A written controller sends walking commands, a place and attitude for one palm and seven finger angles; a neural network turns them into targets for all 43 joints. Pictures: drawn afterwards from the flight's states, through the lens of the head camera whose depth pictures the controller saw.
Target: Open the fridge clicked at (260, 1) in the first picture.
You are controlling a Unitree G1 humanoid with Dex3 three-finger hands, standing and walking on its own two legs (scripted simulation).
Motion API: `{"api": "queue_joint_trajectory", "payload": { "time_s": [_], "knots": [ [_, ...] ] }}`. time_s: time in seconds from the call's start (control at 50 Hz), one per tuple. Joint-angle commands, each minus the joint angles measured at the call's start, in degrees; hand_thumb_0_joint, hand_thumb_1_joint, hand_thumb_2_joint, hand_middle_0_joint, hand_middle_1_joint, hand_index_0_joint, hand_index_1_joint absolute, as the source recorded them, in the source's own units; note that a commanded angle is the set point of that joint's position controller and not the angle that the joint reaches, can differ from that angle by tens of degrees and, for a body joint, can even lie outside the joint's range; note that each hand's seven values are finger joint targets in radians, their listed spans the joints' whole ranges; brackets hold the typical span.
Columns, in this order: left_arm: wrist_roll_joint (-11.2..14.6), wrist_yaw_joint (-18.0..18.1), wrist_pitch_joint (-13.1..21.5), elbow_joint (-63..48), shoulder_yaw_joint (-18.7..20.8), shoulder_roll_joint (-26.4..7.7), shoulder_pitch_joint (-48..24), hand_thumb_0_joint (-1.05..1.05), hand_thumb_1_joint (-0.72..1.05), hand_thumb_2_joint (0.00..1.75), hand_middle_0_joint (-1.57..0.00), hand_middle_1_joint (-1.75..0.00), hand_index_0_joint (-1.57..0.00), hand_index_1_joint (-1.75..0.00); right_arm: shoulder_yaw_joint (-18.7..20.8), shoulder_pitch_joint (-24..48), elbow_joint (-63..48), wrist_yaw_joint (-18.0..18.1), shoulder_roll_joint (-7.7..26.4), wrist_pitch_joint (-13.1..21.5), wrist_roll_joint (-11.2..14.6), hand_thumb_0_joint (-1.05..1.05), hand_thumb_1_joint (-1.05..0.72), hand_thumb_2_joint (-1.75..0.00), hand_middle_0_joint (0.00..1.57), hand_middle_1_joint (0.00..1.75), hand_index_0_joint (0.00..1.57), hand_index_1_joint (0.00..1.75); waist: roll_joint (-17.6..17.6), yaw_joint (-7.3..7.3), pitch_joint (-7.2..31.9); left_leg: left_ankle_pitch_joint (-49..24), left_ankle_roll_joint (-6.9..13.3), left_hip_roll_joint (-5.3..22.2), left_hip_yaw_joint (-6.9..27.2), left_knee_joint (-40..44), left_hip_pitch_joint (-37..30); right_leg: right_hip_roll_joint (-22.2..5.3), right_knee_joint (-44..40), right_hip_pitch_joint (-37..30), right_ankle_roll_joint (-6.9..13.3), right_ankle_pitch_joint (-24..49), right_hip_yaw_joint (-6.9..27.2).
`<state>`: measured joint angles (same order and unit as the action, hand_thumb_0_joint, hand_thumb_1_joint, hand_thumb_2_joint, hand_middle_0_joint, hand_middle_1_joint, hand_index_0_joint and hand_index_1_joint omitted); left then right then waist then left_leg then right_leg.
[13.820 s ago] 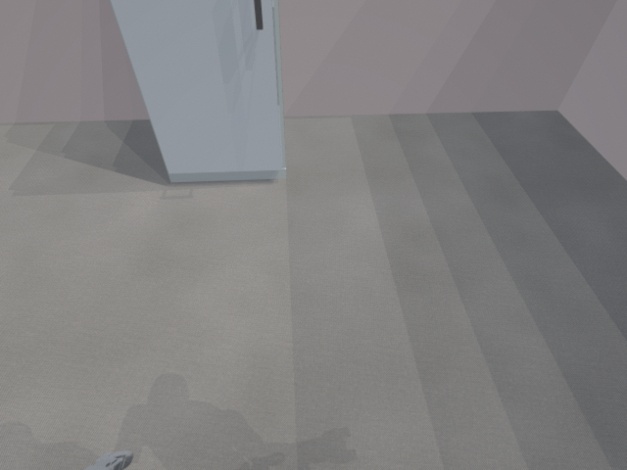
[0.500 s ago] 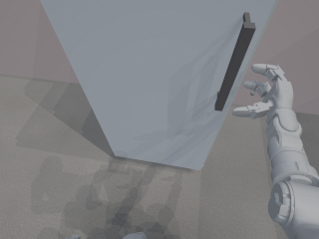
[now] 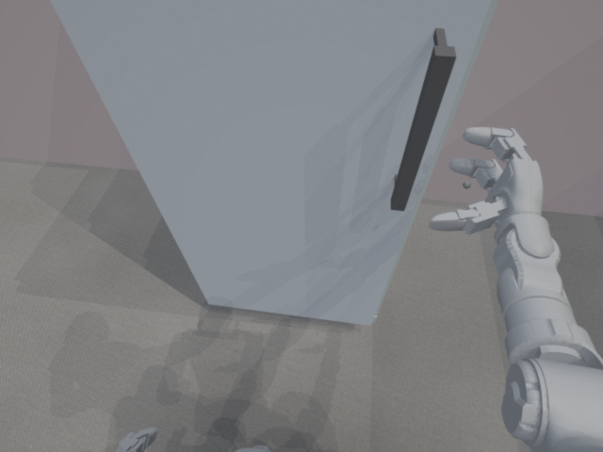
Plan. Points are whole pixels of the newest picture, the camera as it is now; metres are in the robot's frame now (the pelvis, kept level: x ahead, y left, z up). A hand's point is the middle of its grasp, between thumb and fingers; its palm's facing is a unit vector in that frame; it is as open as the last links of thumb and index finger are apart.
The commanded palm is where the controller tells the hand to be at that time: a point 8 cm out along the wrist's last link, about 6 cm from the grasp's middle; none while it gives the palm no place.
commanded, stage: move the hooked fingers beside the handle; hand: right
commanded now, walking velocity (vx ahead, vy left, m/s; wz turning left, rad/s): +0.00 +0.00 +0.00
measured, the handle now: (415, 133) +0.52 -0.09 +0.14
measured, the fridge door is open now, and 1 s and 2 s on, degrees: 0 0 0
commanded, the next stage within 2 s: feel for the door with the fingertips in 0.86 s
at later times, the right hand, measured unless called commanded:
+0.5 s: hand (457, 190) +0.45 -0.15 +0.10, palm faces +0.04 +1.00 +0.02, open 14.0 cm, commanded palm +0.43 -0.20 +0.11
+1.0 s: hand (462, 182) +0.45 -0.15 +0.12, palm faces +0.03 +1.00 +0.00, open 14.0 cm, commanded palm +0.43 -0.20 +0.11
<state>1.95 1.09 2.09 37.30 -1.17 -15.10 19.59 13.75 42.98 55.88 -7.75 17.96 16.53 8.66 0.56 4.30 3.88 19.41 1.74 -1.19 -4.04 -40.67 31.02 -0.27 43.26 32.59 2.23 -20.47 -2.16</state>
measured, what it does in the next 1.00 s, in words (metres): stands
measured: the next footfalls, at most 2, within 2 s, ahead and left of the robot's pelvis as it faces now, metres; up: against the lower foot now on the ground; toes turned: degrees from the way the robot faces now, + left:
none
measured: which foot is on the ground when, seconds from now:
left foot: down 0.00-1.00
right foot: down 0.00-1.00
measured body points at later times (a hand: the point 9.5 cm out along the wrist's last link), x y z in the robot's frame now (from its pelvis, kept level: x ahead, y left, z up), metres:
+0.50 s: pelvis +0.00 +0.01 +0.00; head +0.05 +0.00 +0.45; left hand +0.04 +0.27 -0.12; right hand +0.45 -0.20 +0.10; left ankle +0.01 +0.10 -0.71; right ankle +0.01 -0.09 -0.71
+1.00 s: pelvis +0.00 +0.01 +0.00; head +0.05 +0.00 +0.45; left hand +0.06 +0.27 -0.11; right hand +0.45 -0.21 +0.12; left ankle +0.01 +0.10 -0.71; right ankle +0.01 -0.09 -0.71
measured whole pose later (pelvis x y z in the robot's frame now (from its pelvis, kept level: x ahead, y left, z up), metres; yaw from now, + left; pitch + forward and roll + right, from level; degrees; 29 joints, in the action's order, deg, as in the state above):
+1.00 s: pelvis +0.00 +0.01 +0.00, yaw +0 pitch +10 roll +1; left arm 1.8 1.0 1.6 37.1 -1.2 -15.2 20.8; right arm 14.8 42.3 56.0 -7.2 18.4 18.4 8.1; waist 0.8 4.7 4.2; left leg 19.4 2.3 -1.7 -3.7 -41.3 31.7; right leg -0.7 43.3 32.8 1.7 -20.3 -2.4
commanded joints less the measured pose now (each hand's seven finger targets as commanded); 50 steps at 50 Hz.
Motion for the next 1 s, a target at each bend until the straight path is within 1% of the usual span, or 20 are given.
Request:
{"api": "queue_joint_trajectory", "payload": {
  "time_s": [0.0,0.06,0.16,0.2,0.22,0.26,0.36,0.4,0.48,0.5,0.56,0.66,0.68,0.7,0.74,0.8,0.82,0.88,0.96,0.98],
  "knots": [
    [-0.1,0.3,1.7,-4.4,2.9,-8.4,5.1,0.00,0.90,0.90,-0.20,-0.30,-0.20,-0.30,0.4,30.0,-9.3,0.5,9.0,3.1,-0.3,0.00,0.50,-0.30,0.30,1.20,0.30,1.20,3.2,2.19,18.4,-13.1,-0.2,-0.7,2.5,4.0,-1.7,-0.1,-4.9,-13.1,-0.6,12.4,4.3],
    [-0.5,0.4,1.5,-4.9,2.7,-9.0,5.7,0.00,0.90,0.90,-0.20,-0.30,-0.20,-0.30,4.7,29.1,-6.9,1.5,13.8,4.0,-0.3,0.00,0.50,-0.30,0.30,1.20,0.30,1.20,-1.2,1.23,18.8,-13.3,-0.2,-0.8,3.0,3.7,-4.5,0.1,-4.6,-9.5,-0.4,11.6,4.1],
    [-0.8,0.0,1.4,-6.3,2.8,-8.7,5.9,0.00,0.90,0.90,-0.20,-0.30,-0.20,-0.30,6.3,29.1,-11.8,1.6,16.2,6.9,-1.2,0.00,0.50,-0.30,0.30,1.20,0.30,1.20,1.6,-0.18,25.9,-19.4,-0.1,-0.9,3.7,1.7,-8.1,0.3,-3.2,-12.0,-0.5,17.5,3.5],
    [-0.7,-0.4,1.3,-6.6,3.0,-8.3,5.7,0.00,0.90,0.90,-0.20,-0.30,-0.20,-0.30,4.2,27.4,-14.4,1.2,13.5,7.3,-1.4,0.00,0.50,-0.30,0.30,1.20,0.30,1.20,5.0,-0.27,27.4,-21.4,0.0,-1.1,3.3,1.3,-7.0,0.0,-2.9,-15.1,-0.9,21.2,3.5],
    [-0.5,-0.6,1.4,-6.6,3.1,-8.2,5.5,0.00,0.90,0.90,-0.20,-0.30,-0.20,-0.30,2.6,26.6,-15.1,0.7,11.5,7.1,-1.2,0.00,0.50,-0.30,0.30,1.20,0.30,1.20,6.4,0.04,26.6,-21.2,0.0,-1.3,3.1,1.5,-5.5,-0.3,-2.7,-16.3,-1.1,22.2,3.6],
    [-0.3,-0.6,1.1,-6.3,3.3,-8.5,6.0,0.00,0.90,0.90,-0.20,-0.30,-0.20,-0.30,1.8,23.5,-12.6,0.1,9.7,5.4,-0.1,0.00,0.50,-0.30,0.30,1.20,0.30,1.20,1.4,0.77,23.1,-20.8,-0.1,-1.6,2.6,2.5,-5.8,-0.5,-3.2,-14.3,-0.8,21.4,3.6],
    [0.2,0.0,0.5,-6.5,3.3,-8.7,5.7,0.00,0.90,0.90,-0.20,-0.30,-0.20,-0.30,2.4,21.3,-11.3,-0.5,9.7,1.5,1.5,0.00,0.50,-0.30,0.30,1.20,0.30,1.20,-2.1,0.78,16.6,-18.5,-0.4,-1.1,3.1,4.7,-7.2,0.1,-4.8,-8.8,0.0,14.6,2.5],
    [0.1,0.1,0.4,-6.4,3.2,-8.6,5.6,0.00,0.90,0.90,-0.20,-0.30,-0.20,-0.30,3.5,23.3,-12.5,0.2,11.5,1.8,1.1,0.00,0.50,-0.30,0.30,1.20,0.30,1.20,-2.4,0.75,16.5,-17.2,-0.6,-0.9,3.5,5.0,-7.4,0.2,-5.3,-7.9,0.1,12.9,2.5],
    [-0.4,0.1,0.9,-6.1,3.3,-8.1,5.5,0.00,0.90,0.90,-0.20,-0.30,-0.20,-0.30,6.3,27.5,-20.6,2.0,16.2,6.0,-0.6,0.00,0.50,-0.30,0.30,1.20,0.30,1.20,4.8,-0.43,24.2,-19.3,-0.2,-0.8,4.2,3.5,-9.2,0.3,-4.3,-12.8,-0.2,16.5,2.9],
    [-0.4,0.0,1.2,-6.2,3.1,-7.8,5.0,0.00,0.90,0.90,-0.20,-0.30,-0.20,-0.30,3.8,27.9,-21.6,2.0,13.5,6.7,-0.7,0.00,0.50,-0.30,0.30,1.20,0.30,1.20,6.4,0.30,25.1,-19.1,-0.2,-1.0,4.0,3.4,-8.1,0.2,-4.2,-14.9,-0.4,17.0,3.1],
    [-0.3,0.1,1.5,-5.4,3.1,-7.9,5.1,0.00,0.90,0.90,-0.20,-0.30,-0.20,-0.30,2.5,26.0,-17.9,1.4,11.8,6.6,-0.3,0.00,0.50,-0.30,0.30,1.20,0.30,1.20,2.7,1.10,22.8,-18.8,-0.3,-1.2,3.7,3.8,-8.0,0.0,-4.1,-13.7,-0.3,16.4,3.1],
    [0.3,0.6,0.9,-5.8,2.9,-8.6,4.9,0.00,0.90,0.90,-0.20,-0.30,-0.20,-0.30,2.6,21.1,-7.4,-0.7,11.2,1.4,0.5,0.00,0.50,-0.30,0.30,1.20,0.30,1.20,-2.5,0.90,15.6,-17.0,-0.6,-0.4,3.9,5.6,-8.8,0.5,-5.6,-7.0,0.1,11.2,2.2],
    [0.3,0.5,0.9,-6.0,2.6,-8.5,4.6,0.00,0.90,0.90,-0.20,-0.30,-0.20,-0.30,1.0,22.0,-6.4,-1.0,9.5,0.7,0.6,0.00,0.50,-0.30,0.30,1.20,0.30,1.20,-1.3,1.22,14.3,-16.3,-0.7,-0.3,3.9,5.8,-7.5,0.6,-5.8,-6.5,0.1,10.2,2.0],
    [0.3,0.6,0.8,-6.0,2.7,-8.7,4.8,0.00,0.90,0.90,-0.20,-0.30,-0.20,-0.30,2.5,22.5,-5.8,-0.9,11.0,0.5,0.8,0.00,0.50,-0.30,0.30,1.20,0.30,1.20,-2.9,1.17,13.9,-15.3,-0.8,-0.3,4.0,6.0,-7.0,0.5,-5.6,-6.0,0.3,9.5,2.1],
    [0.2,0.7,0.8,-6.6,2.7,-8.7,4.7,0.00,0.90,0.90,-0.20,-0.30,-0.20,-0.30,3.8,24.5,-7.9,-0.8,12.7,1.5,1.1,0.00,0.50,-0.30,0.30,1.20,0.30,1.20,-2.5,0.69,15.8,-14.4,-0.7,-0.1,4.5,5.8,-8.1,0.7,-5.5,-5.8,0.3,9.1,2.2],
    [-0.2,0.4,1.4,-6.8,2.9,-8.0,4.3,0.00,0.90,0.90,-0.20,-0.30,-0.20,-0.30,2.8,30.2,-16.7,0.1,11.9,5.9,0.8,0.00,0.50,-0.30,0.30,1.20,0.30,1.20,2.8,0.84,23.2,-17.9,-0.5,-0.4,4.8,4.2,-8.7,0.6,-4.2,-11.5,0.1,13.4,2.4],
    [-0.3,0.3,1.6,-6.5,3.2,-8.1,4.6,0.00,0.90,0.90,-0.20,-0.30,-0.20,-0.30,4.8,29.4,-18.1,0.6,14.1,7.1,0.5,0.00,0.50,-0.30,0.30,1.20,0.30,1.20,4.0,-0.11,25.9,-18.7,-0.3,-0.6,4.6,3.5,-9.0,0.5,-3.8,-13.3,-0.2,15.0,2.9],
    [-0.3,0.1,1.6,-5.7,3.0,-8.0,4.6,0.00,0.90,0.90,-0.20,-0.30,-0.20,-0.30,3.2,28.2,-16.2,0.8,12.9,7.7,-0.1,0.00,0.50,-0.30,0.30,1.20,0.30,1.20,3.0,0.87,23.9,-19.1,-0.5,-0.9,4.3,3.4,-8.1,0.3,-3.7,-12.9,-0.2,15.5,3.1],
    [0.0,0.3,1.1,-5.6,2.9,-8.6,4.8,0.00,0.90,0.90,-0.20,-0.30,-0.20,-0.30,2.0,25.1,-9.7,0.1,11.3,4.2,0.0,0.00,0.50,-0.30,0.30,1.20,0.30,1.20,-0.4,1.21,18.6,-15.9,-0.5,-0.7,3.8,4.7,-7.1,0.4,-5.0,-9.2,0.0,11.6,3.0],
    [0.2,0.4,1.1,-5.7,2.9,-8.4,4.4,0.00,0.90,0.90,-0.20,-0.30,-0.20,-0.30,1.3,25.3,-9.6,0.0,10.4,3.5,0.1,0.00,0.50,-0.30,0.30,1.20,0.30,1.20,1.0,1.03,18.1,-16.0,-0.4,-0.6,3.7,4.8,-6.7,0.4,-5.3,-9.4,-0.1,11.6,2.8]
  ]
}}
